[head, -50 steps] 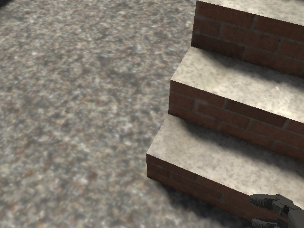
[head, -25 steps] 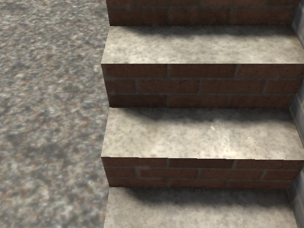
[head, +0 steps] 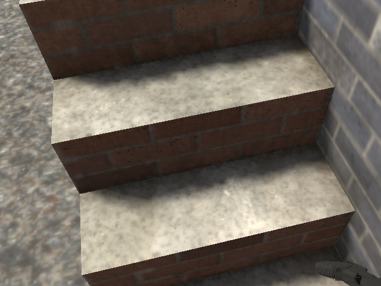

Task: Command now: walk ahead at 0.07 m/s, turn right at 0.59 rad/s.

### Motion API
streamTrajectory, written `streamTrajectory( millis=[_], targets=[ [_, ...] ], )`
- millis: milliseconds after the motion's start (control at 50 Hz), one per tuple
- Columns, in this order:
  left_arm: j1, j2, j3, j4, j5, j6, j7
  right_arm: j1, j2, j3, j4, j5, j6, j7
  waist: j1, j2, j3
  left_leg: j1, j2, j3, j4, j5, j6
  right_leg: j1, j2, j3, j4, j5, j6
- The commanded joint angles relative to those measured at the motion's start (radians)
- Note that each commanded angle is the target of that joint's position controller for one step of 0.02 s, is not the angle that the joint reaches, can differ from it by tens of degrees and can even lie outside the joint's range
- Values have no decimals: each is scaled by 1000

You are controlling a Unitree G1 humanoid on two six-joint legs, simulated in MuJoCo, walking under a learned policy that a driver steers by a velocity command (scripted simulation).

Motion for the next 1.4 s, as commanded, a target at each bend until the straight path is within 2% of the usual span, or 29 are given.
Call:
streamTrajectory(
  millis=[20, 80, 100, 120, 140, 160, 200, 260, 320, 400, 500, 520, 540, 560, 580, 600, 660, 740, 820, 900, 920, 940, 960, 980, 1020, 1060, 1120, 1240, 1400],
  targets=[
    [-154, 142, 38, -143, -5, -8, 2, 7, -118, -48, -79, -4, -17, -2, -58, -197, -168, 148, 12, -10, -330, 14, 18, 128, -241, 160, 69, 1147, -81],
    [-151, 85, 12, -126, -35, -36, -17, 102, -134, -74, 6, -6, -43, 20, -73, -122, -150, 313, 7, 41, -967, 493, 65, 219, -138, 86, 224, 930, -20],
    [-111, 43, -4, -116, -10, -53, -33, 112, -103, -62, 31, -9, -55, 28, -46, -26, -124, 471, 63, -28, -948, 703, 104, 5, -77, 37, 346, 428, -13],
    [-35, -44, -29, -115, 43, -62, -49, 197, -145, -59, 48, -25, -68, 34, -9, 225, -198, 710, 352, -349, -793, 1433, 269, -325, 69, -9, 626, -377, 52],
    [114, 17, -7, -38, 43, -72, -65, 140, -124, -51, 19, -56, -86, 38, 39, 157, -272, 572, 518, -520, -777, 1456, 450, -298, 72, 75, 938, -425, 129],
    [131, 75, 15, 3, 19, -63, -76, 28, -103, -48, 4, -57, -85, 39, 73, 107, -252, 496, 475, -465, -781, 1206, 496, -304, 30, 57, 1089, -400, 169],
    [-22, 63, 7, 1, 11, -48, -66, -38, 9, -13, 20, -40, -83, 32, 65, 28, -135, 430, 317, -317, -783, 840, 393, -303, -65, 11, 866, -361, 229],
    [-202, -17, -27, -20, 3, -50, -70, 57, -131, -59, 43, -12, -36, -7, -12, 138, -110, 477, 185, -202, -751, 982, 309, -210, -59, -188, 426, -357, 247],
    [-203, 16, -16, 15, -42, -51, -65, 141, -185, -87, 24, -12, -17, -28, -60, 196, -246, 656, 231, -306, -747, 987, 325, -186, -44, -175, 278, -282, 233],
    [-138, 5, -17, 85, -31, -35, -37, 82, -137, -85, -21, -8, 3, -24, -61, 177, -208, 525, 229, -392, -802, 592, 352, -121, -29, -171, 205, -196, 207],
    [-50, 15, -5, 143, -28, -90, -52, 81, -125, -94, -75, 4, 44, -39, -54, 124, -130, 403, 177, -449, -785, 343, 327, -73, -31, -181, 53, -69, 139],
    [-35, 36, 3, 146, -18, -93, -53, 83, -116, -94, -83, 6, 42, -37, -48, 82, -103, 324, 145, -430, -737, 252, 304, -36, -57, -167, 19, -12, 120],
    [10, 81, 20, 147, 10, -104, -59, 47, -104, -99, -122, 19, 37, -34, -32, -80, -77, 177, 79, -333, -640, 112, 258, -17, -149, -45, -28, -18, 49],
    [11, 118, 31, 134, 38, -104, -60, 57, -89, -97, -138, 34, 29, -30, -24, -357, -40, 35, -79, -157, -285, -168, 183, -23, -348, 171, -189, 97, -118],
    [-137, 83, 15, 57, 74, -110, -60, 132, -160, -126, -117, 37, 24, -31, -57, -385, -50, 0, -90, -107, 264, -391, 91, -138, -537, 263, -191, 453, -281],
    [-203, 20, -3, 25, 55, -106, -52, 220, -198, -143, -80, 36, 31, -29, -93, -259, -76, -1, -56, -142, 498, -383, 58, -161, -498, 159, -147, 524, -287],
    [-178, 47, 2, 37, -3, -90, -33, 203, -137, -111, -79, 0, 31, -29, -73, -9, -39, -54, -45, -96, 508, -90, -1, -93, -290, -105, -23, 462, -185],
    [21, 83, 17, 54, 7, -63, -16, -6, -56, -61, -167, 18, 17, -2, 22, -124, -88, -118, 19, -40, -17, -83, -32, 184, -314, -110, -25, 430, -221],
    [-46, 156, 52, 14, -8, -57, -40, 39, -98, -60, -176, 34, 32, 16, 8, -202, -134, 152, 87, 32, -310, -151, 29, 51, -379, -120, -62, 454, -199],
    [-48, 136, 55, 45, -28, -65, -52, 134, -121, -77, -135, 27, 34, 12, -27, -155, -126, 319, 52, 88, -683, 56, 138, -11, -343, -168, -2, 262, -116],
    [1, 113, 50, 70, -30, -66, -57, 159, -133, -82, -123, 20, 29, 11, -32, -102, -126, 406, 29, 72, -790, 127, 167, -57, -296, -212, 64, 155, -65],
    [35, 45, 31, 81, -3, -69, -65, 171, -171, -90, -119, 15, 23, 9, -13, 92, -147, 577, 123, -64, -795, 394, 199, -231, -209, -318, 266, -96, 13],
    [-20, -37, -3, 44, 14, -68, -62, 190, -203, -80, -130, -30, 13, 2, -50, 352, -180, 523, 421, -399, -869, 538, 391, -388, -92, -341, 473, -383, 119],
    [-50, 38, 26, 71, -9, -59, -60, 174, -119, -53, -146, -70, -13, 14, -88, 180, -199, 368, 441, -366, -887, 528, 483, -273, -123, -192, 708, -406, 152],
    [39, 25, 32, 140, -34, -39, -77, 43, -27, -21, -103, -49, -42, 33, 9, 133, -92, 304, 290, -150, -867, 328, 370, -293, -147, -158, 683, -328, 165],
    [19, 26, 30, 154, -4, -46, -76, 55, -42, -27, -62, -32, -53, 27, -4, 106, -66, 313, 252, -122, -892, 178, 318, -282, -153, -179, 596, -188, 170],
    [-26, -14, 2, 158, -23, -66, -81, 77, -52, -32, -46, -38, -51, -2, -40, 120, -36, 339, 250, -136, -961, -57, 321, -226, -135, -217, 404, -144, 133],
    [-64, 42, 11, 124, -41, -96, -71, 200, -162, -87, -2, 17, -65, -22, -96, 66, 22, 557, 406, -323, -1024, -156, 425, -446, -144, -212, 428, -293, 48],
    [-57, -5, 4, 87, -41, -100, -112, 76, -175, -110, -18, 8, -69, 5, -28, 68, -111, 517, 344, -16, -935, 464, 377, -210, -105, -285, 302, -152, 6]
  ],
)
